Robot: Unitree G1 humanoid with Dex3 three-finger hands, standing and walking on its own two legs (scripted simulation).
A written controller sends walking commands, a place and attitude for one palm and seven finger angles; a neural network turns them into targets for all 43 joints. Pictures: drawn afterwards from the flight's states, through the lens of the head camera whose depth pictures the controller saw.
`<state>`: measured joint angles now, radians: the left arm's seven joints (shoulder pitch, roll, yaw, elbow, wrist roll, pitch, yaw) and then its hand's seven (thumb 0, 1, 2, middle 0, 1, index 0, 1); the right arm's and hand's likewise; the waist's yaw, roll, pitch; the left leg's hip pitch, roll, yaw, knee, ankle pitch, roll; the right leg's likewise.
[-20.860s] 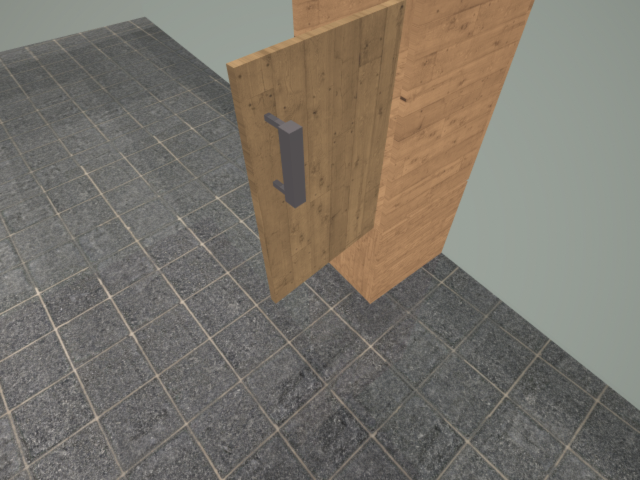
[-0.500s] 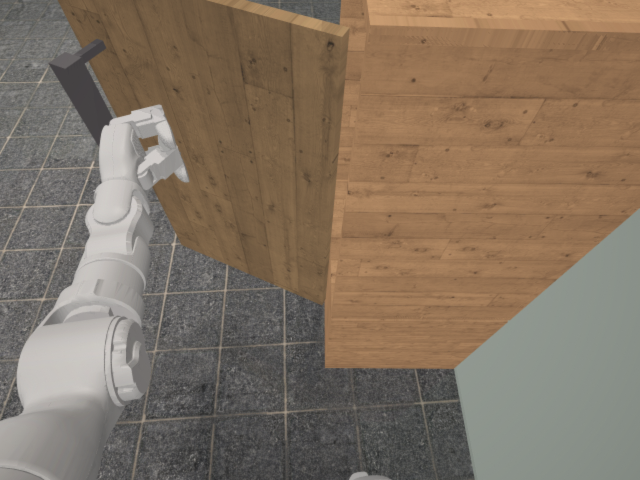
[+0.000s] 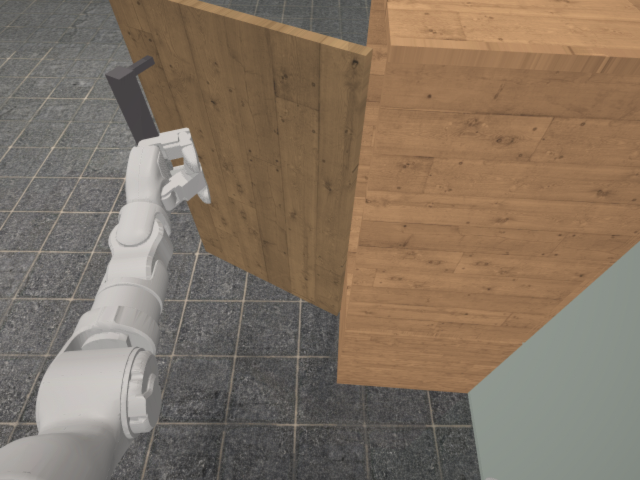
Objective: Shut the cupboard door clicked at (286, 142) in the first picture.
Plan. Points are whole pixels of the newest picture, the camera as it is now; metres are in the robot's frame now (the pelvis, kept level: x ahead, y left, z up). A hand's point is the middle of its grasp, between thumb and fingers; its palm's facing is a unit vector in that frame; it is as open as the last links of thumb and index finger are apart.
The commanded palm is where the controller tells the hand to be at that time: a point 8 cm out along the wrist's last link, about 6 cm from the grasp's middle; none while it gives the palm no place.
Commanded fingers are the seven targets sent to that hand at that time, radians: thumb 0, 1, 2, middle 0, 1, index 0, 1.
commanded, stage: draw the hand back to the body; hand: left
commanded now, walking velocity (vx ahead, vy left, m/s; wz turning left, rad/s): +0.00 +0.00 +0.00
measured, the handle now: (150, 112) +0.62 +0.23 +0.11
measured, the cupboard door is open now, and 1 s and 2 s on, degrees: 66 66 66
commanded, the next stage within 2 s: step back with the hand held close in 1.46 s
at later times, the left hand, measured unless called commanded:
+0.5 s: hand (105, 262) +0.32 +0.20 +0.16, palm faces +0.11 -0.98 -0.16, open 3.1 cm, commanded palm +0.28 +0.25 +0.16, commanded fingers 0.00 0.90 0.90 -0.97 -1.14 -0.97 -1.14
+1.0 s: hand out of the picture +0.21 +0.27 +0.18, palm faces +0.41 -0.84 -0.37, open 5.5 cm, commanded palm +0.16 +0.31 +0.20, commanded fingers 0.00 0.90 0.90 -0.28 -0.39 -0.28 -0.39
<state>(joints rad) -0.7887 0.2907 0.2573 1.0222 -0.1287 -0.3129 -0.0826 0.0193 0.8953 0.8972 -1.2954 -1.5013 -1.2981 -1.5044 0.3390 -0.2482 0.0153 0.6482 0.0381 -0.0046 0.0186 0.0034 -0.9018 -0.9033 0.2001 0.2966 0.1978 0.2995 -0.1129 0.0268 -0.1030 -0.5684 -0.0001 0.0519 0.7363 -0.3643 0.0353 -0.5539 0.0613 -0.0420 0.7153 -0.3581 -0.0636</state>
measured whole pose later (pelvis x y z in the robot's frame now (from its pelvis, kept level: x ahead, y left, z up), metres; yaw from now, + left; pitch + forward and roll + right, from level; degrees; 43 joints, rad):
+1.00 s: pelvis +0.01 +0.01 +0.03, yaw +1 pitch -4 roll +0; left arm 0.37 0.34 0.28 -0.28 -0.09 -0.05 0.07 0.02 0.89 0.90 -0.55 -0.68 -0.55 -0.68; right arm 0.21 -0.23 0.03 0.64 0.02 0.00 -0.06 0.01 -0.90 -0.90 0.20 0.30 0.20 0.30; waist 0.05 0.08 0.00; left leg -0.08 -0.04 0.03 0.39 -0.23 0.05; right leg -0.06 0.04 -0.04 0.36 -0.23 -0.04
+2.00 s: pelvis -0.01 +0.03 +0.02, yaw +0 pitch +1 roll -1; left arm 0.54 0.44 0.40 -0.43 -0.07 -0.15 0.11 0.02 0.88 0.90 -0.21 -0.30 -0.21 -0.31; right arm 0.19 -0.25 -0.03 0.55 0.03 0.06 -0.09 0.01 -0.90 -0.90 0.20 0.30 0.20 0.30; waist 0.00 0.03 -0.03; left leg -0.27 -0.04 0.07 0.49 -0.25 0.07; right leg -0.26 0.03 -0.01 0.48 -0.24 -0.02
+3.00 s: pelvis -0.10 +0.05 +0.03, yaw +0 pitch +5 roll -5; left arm 0.53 0.42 0.48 -0.52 -0.06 -0.29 0.14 0.02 0.88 0.90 -0.21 -0.30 -0.21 -0.31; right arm 0.24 -0.18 -0.01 0.65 -0.02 -0.10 -0.06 0.01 -0.90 -0.90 0.20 0.30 0.20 0.30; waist 0.01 0.00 -0.09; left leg -0.48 0.01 0.04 0.47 -0.09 0.10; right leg -0.17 0.08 0.01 0.57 -0.42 0.00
